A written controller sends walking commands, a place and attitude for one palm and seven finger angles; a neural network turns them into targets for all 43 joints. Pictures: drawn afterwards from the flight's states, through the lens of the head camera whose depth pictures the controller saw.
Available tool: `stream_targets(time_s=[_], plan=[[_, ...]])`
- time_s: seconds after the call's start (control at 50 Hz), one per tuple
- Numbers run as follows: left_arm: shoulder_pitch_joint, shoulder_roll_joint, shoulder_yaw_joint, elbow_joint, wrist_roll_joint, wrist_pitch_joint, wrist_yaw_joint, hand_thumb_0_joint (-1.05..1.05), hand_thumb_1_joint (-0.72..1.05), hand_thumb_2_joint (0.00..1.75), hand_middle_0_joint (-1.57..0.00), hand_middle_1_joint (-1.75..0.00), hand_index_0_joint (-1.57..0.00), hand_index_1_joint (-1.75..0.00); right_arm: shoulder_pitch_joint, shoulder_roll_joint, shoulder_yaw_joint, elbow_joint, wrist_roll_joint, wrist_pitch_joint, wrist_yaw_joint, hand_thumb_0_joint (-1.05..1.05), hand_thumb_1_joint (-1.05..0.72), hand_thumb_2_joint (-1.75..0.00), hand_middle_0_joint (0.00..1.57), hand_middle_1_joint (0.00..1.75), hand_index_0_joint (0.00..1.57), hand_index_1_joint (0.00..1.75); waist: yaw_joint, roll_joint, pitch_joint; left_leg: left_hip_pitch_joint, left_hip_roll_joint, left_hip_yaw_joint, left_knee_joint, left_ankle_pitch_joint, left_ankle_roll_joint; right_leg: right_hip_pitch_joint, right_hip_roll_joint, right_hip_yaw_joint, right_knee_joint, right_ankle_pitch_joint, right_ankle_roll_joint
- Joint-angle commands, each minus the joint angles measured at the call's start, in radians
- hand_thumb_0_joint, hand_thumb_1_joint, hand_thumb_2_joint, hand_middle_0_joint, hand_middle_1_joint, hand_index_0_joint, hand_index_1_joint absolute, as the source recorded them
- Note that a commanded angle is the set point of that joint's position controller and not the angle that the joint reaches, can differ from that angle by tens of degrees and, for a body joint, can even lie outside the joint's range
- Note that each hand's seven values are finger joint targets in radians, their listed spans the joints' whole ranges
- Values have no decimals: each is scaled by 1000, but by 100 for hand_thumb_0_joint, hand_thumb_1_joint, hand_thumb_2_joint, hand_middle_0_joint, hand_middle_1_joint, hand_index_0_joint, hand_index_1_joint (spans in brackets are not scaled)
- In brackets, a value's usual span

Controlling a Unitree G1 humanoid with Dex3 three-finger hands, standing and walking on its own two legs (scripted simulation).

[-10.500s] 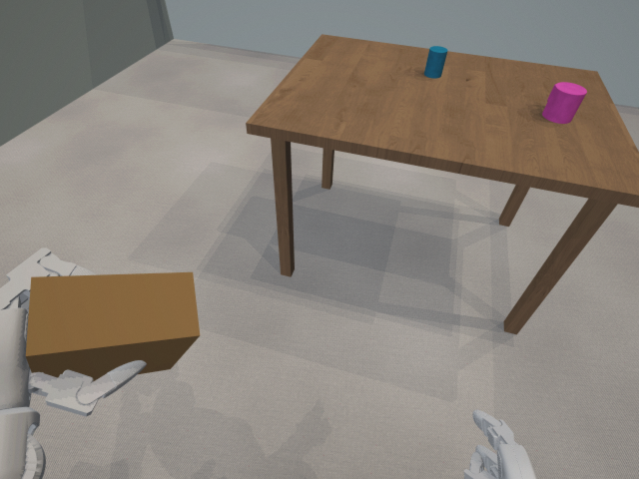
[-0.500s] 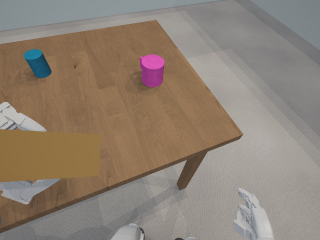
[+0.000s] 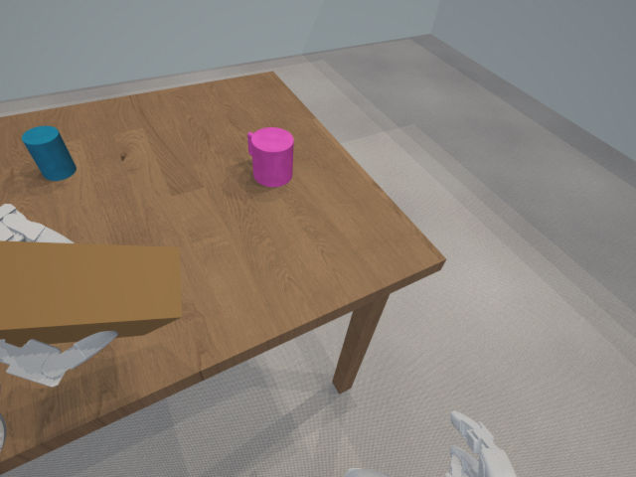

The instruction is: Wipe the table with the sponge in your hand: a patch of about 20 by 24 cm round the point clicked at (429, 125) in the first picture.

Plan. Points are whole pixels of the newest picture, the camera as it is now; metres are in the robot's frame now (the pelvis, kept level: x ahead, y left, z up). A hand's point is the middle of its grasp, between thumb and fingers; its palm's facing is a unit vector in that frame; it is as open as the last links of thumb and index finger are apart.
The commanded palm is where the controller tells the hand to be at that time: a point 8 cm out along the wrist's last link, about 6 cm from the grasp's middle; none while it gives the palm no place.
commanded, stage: come to a stop and stand still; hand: left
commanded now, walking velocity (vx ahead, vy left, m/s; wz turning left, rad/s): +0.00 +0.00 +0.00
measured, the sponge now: (113, 298) +0.25 +0.21 +0.15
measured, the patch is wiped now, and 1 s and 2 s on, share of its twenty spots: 0.00 0.00 0.00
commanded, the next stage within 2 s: look again from close up in 0.70 s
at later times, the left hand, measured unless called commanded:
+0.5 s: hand (17, 316) +0.21 +0.26 +0.18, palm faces +0.32 -0.86 -0.39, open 10.2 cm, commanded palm +0.15 +0.30 +0.20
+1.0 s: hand (12, 311) +0.21 +0.27 +0.19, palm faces +0.36 -0.86 -0.36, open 10.2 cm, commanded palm +0.15 +0.30 +0.20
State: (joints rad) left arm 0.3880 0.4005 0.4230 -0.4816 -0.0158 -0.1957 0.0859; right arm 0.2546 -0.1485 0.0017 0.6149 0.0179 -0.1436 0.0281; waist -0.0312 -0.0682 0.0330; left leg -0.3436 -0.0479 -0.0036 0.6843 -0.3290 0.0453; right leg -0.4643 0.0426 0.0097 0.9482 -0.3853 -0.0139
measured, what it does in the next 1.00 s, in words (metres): stands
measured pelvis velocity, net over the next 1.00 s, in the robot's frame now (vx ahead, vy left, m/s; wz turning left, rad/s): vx -0.01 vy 0.02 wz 0.00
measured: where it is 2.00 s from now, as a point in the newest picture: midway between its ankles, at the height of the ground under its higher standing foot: outside the picture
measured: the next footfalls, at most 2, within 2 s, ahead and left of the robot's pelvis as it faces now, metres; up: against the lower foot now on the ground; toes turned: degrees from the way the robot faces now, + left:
none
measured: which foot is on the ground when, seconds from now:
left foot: down 0.00-1.00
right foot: down 0.00-1.00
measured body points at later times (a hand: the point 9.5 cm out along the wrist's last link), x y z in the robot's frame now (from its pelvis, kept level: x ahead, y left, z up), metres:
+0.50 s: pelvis -0.01 +0.02 +0.02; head +0.00 +0.05 +0.47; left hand +0.19 +0.31 +0.20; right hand +0.18 -0.20 -0.04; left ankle +0.00 +0.08 -0.72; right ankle +0.01 -0.10 -0.72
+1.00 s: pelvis -0.01 +0.02 +0.02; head +0.01 +0.04 +0.47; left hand +0.19 +0.31 +0.21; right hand +0.16 -0.20 -0.05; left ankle +0.00 +0.08 -0.72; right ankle +0.01 -0.10 -0.72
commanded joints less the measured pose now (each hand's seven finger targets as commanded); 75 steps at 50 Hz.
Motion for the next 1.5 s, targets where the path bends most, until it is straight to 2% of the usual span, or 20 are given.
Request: stream_targets(time_s=[0.0,0.04,0.08,0.1,0.12,0.14,0.18,0.26,0.32,0.38,0.68,0.98,1.16,1.18,1.2,1.22,1.24,1.36,1.44,1.48], plan=[[-24,174,110,-290,-7,-93,5,0,10,130,-120,-160,-120,-160,-86,-180,-49,-182,10,-48,-5,0,-90,-90,20,30,20,30,30,228,-131,-40,182,-195,-128,6,62,288,-32,-55,-473,181,-25],[-54,206,137,-217,-13,-90,15,0,10,130,-120,-160,-120,-160,-64,-173,-41,-165,11,-41,-13,0,-90,-90,20,30,20,30,11,65,-134,-77,108,-118,35,-33,21,364,-127,20,-597,321,-67],[-13,174,115,-189,-41,-66,17,0,10,130,-120,-160,-120,-160,-37,-199,-90,-180,35,-19,-6,0,-90,-90,20,30,20,30,17,-201,-214,-109,-5,-34,326,-49,-31,355,-339,345,-578,500,-213],[4,176,123,-199,-47,-67,26,0,10,130,-120,-160,-120,-160,-57,-189,-81,-182,36,-13,-12,0,-90,-90,20,30,20,30,29,-129,-164,-116,38,-98,368,-91,-29,272,-390,372,-567,504,-254],[-851,803,579,-404,7,-178,25,0,10,130,-120,-160,-120,-160,-37,-117,-45,-120,-32,-105,-36,0,-90,-90,20,30,20,30,53,-102,49,-198,-60,108,288,28,-96,227,-126,208,-668,828,-84],[-314,324,268,132,-25,-184,-10,0,10,130,-120,-160,-120,-160,-79,-99,-9,-92,-29,-114,-39,0,-90,-90,20,30,20,30,74,14,-218,-72,-41,-78,116,51,-40,416,-215,200,-522,798,-137],[-110,77,39,87,-50,-166,-19,0,10,130,-120,-160,-120,-160,-74,-140,-39,-123,11,-100,-9,0,-90,-90,20,30,20,30,62,131,-202,58,28,2,-221,120,-23,489,-220,177,-486,704,-93],[-107,102,-15,-176,-43,-167,5,0,10,130,-120,-160,-120,-160,-131,-184,-53,-170,-3,-81,3,0,-90,-90,20,30,20,30,67,202,-179,223,179,-183,-289,597,22,298,-89,34,-377,417,13],[-79,172,54,-194,-24,-155,10,0,10,130,-120,-160,-120,-160,-138,-168,-49,-189,-15,-52,3,0,-90,-90,20,30,20,30,72,161,-127,102,223,-228,-338,452,31,271,-77,-2,-366,85,-4],[-119,271,158,-219,-29,-151,26,0,10,130,-120,-160,-120,-160,-144,-176,-42,-204,-11,-34,-17,0,-90,-90,20,30,20,30,66,152,-137,18,165,-172,-308,297,-11,375,-103,5,-488,223,-19],[-203,117,-10,-121,-15,-111,29,0,10,130,-120,-160,-120,-160,-139,-179,-29,-186,-5,-32,-34,0,-90,-90,20,30,20,30,55,143,-92,32,142,-188,-415,15,-43,358,-81,14,-560,172,-12],[-7,130,42,-181,-38,-109,27,0,10,130,-120,-160,-120,-160,-134,-182,-34,-191,-4,-16,-47,0,-90,-90,20,30,20,30,54,157,-179,153,125,-140,-319,463,-95,408,-91,-9,-565,370,-21],[-77,127,15,-173,-28,-93,33,0,10,130,-120,-160,-120,-160,-134,-187,-36,-193,-6,-6,-64,0,-90,-90,20,30,20,30,56,124,-122,89,136,-162,-381,192,-60,390,-98,18,-595,237,-14],[-977,923,220,-545,21,-236,46,0,10,130,-120,-160,-120,-160,61,-280,186,-324,85,26,-143,0,-90,-90,20,30,20,30,-51,325,-94,-220,130,-224,-411,-149,20,528,15,26,-430,86,65],[-696,434,227,44,111,-30,13,0,10,130,-120,-160,-120,-160,-168,-169,-23,-138,-44,3,-120,0,-90,-90,20,30,20,30,89,251,-235,127,75,-96,-318,120,-50,289,-1,-23,-434,141,-29],[-533,350,87,173,14,64,9,0,10,130,-120,-160,-120,-160,-123,-274,-40,-150,-42,5,-73,0,-90,-90,20,30,20,30,35,206,-173,184,72,-128,-308,243,-93,176,-2,-85,-436,170,-42],[-576,257,62,70,-24,103,-22,0,10,130,-120,-160,-120,-160,-156,-267,-34,-160,-38,0,-62,0,-90,-90,20,30,20,30,58,202,-198,249,68,-125,-294,212,-86,158,-6,-70,-454,179,-37],[-218,261,-25,-33,62,266,-110,0,10,130,-120,-160,-120,-160,-230,-252,0,-214,0,24,-36,0,-90,-90,20,30,20,30,86,97,-108,134,49,-76,-281,144,-22,192,-7,-81,-469,200,-35],[-198,412,218,-86,16,138,-60,0,10,130,-120,-160,-120,-160,-234,-249,-12,-208,-25,30,-58,0,-90,-90,20,30,20,30,87,-17,-180,94,37,-63,-227,74,-9,173,3,-64,-456,114,-14],[-211,509,321,-118,9,85,-16,0,10,130,-120,-160,-120,-160,-246,-243,-11,-192,-22,31,-65,0,-90,-90,20,30,20,30,102,96,-205,83,30,-42,-196,55,-10,163,4,-39,-452,82,-14]])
